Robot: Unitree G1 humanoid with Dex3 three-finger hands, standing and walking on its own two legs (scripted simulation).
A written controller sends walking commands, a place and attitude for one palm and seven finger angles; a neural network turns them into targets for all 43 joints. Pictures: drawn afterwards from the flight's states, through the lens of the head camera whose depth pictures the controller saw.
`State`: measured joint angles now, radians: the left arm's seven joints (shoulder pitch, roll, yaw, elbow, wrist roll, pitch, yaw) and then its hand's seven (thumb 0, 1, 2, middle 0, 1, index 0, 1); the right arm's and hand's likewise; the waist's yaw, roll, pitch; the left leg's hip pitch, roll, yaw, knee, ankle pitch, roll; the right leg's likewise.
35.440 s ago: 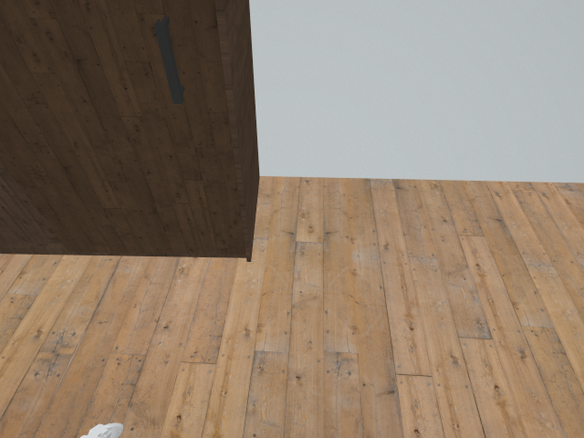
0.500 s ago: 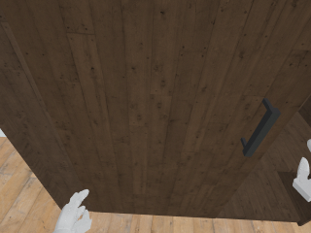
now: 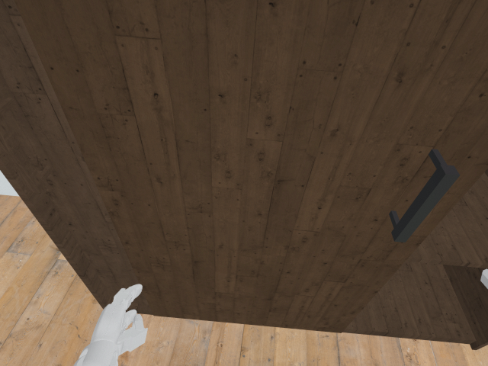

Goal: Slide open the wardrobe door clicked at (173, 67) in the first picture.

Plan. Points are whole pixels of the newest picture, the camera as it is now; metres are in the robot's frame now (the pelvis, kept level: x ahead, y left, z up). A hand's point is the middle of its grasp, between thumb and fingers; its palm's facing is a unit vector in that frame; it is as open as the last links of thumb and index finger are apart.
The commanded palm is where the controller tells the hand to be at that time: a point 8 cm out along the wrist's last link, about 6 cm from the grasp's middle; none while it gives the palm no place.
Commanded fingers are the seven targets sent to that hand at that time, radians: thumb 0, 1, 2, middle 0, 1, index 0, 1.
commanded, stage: step back with the hand held close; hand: right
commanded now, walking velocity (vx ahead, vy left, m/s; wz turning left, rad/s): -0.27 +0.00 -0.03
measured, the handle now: (416, 198) +0.38 -0.31 +0.09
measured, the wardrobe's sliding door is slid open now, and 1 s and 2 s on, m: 0.53 0.53 0.53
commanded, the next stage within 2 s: stop stepping back and stand still in 0.68 s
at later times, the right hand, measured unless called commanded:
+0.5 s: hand out of the picture +0.10 -0.33 +0.16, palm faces +0.47 +0.75 -0.46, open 7.4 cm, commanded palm +0.05 -0.36 +0.17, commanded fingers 0.00 -0.90 -0.90 0.20 0.30 0.20 0.30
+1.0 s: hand out of the picture -0.02 -0.39 +0.17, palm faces +0.46 +0.78 -0.42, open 7.4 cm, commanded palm -0.06 -0.42 +0.17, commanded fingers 0.00 -0.90 -0.90 0.20 0.30 0.20 0.30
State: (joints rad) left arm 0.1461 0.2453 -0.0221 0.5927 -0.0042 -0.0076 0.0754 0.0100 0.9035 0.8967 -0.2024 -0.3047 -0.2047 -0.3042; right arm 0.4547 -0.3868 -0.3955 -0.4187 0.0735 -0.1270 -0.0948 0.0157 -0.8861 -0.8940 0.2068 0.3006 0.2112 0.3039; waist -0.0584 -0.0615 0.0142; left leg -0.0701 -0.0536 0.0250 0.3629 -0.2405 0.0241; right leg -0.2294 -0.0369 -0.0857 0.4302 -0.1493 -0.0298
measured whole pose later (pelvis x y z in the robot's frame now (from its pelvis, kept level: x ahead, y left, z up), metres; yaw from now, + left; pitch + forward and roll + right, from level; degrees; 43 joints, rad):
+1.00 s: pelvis -0.20 -0.12 -0.04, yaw +0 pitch -3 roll +4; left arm 0.23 0.19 0.02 0.58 -0.02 -0.12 0.01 0.01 0.90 0.90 -0.20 -0.30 -0.20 -0.30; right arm 0.52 -0.54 -0.53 -0.70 0.07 -0.21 -0.12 0.02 -0.88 -0.89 0.21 0.30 0.21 0.30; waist -0.05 0.09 0.04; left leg -0.28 -0.02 0.03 0.69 -0.42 0.12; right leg -0.66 0.08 -0.04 1.06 -0.41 0.09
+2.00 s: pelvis -0.31 -0.24 -0.02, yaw +0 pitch -2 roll +1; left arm 0.27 0.24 0.02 0.70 0.01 -0.12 0.07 0.01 0.90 0.90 -0.20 -0.30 -0.20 -0.30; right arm 0.47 -0.34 -0.43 -0.42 0.04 -0.20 -0.17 0.01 -0.88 -0.89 0.21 0.30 0.21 0.30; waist -0.01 0.00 0.02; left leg -0.22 0.02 0.06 0.61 -0.36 0.00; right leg -0.28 -0.04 -0.03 0.59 -0.28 -0.03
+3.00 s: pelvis -0.32 -0.26 +0.00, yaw -1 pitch +0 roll +1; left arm 0.27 0.18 -0.01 1.04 0.03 0.03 0.02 0.01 0.91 0.90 -0.20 -0.30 -0.20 -0.30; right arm 0.30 -0.21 0.00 1.07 -0.01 0.03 -0.01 0.00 -0.96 -0.89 0.20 0.30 0.21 0.30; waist -0.01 0.02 0.09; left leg -0.18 0.03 0.06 0.43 -0.25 -0.03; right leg -0.29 -0.01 -0.01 0.50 -0.21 -0.02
